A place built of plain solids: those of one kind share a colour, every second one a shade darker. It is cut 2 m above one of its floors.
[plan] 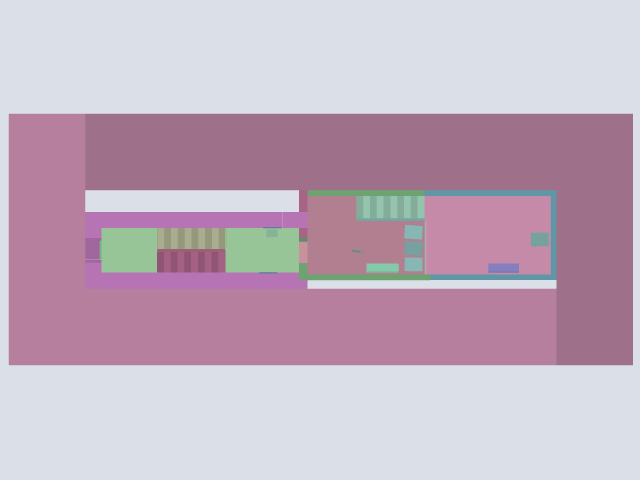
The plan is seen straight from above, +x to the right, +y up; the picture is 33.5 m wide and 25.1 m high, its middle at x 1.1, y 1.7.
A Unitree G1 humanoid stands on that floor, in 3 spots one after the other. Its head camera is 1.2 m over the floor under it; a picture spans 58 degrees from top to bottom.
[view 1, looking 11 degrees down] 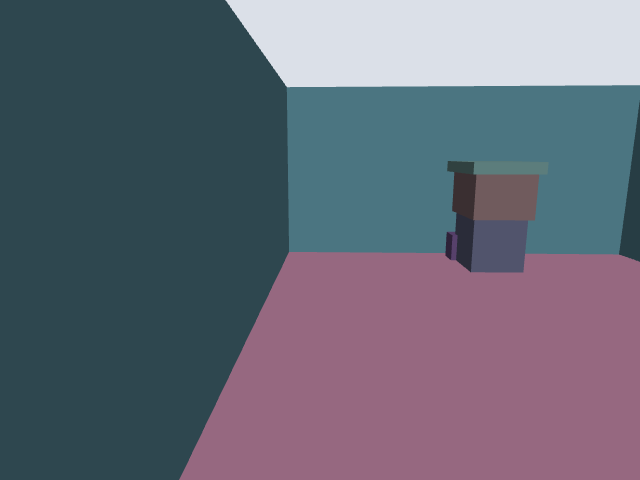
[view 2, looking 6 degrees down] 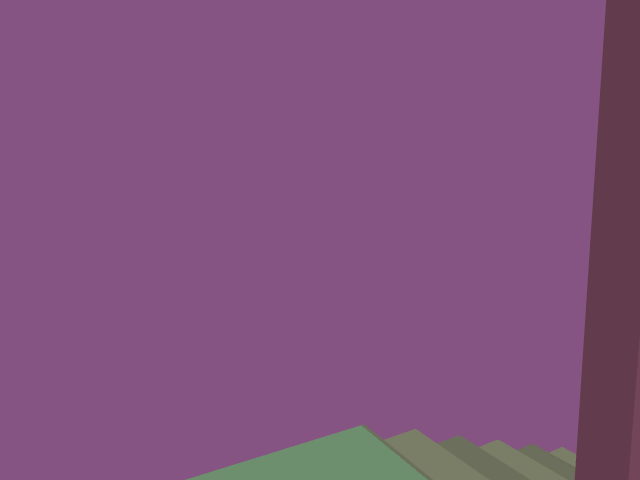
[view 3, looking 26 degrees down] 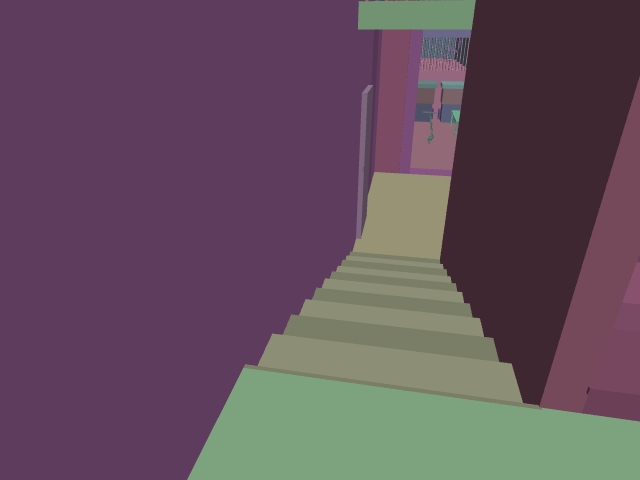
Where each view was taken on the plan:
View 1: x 7.81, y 3.42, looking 2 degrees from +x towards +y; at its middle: wall_yard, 5.47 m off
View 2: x -8.65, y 0.55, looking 61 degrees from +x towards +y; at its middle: wall_hall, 2.04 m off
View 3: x -8.65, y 1.78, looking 11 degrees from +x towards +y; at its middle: wall_hall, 3.19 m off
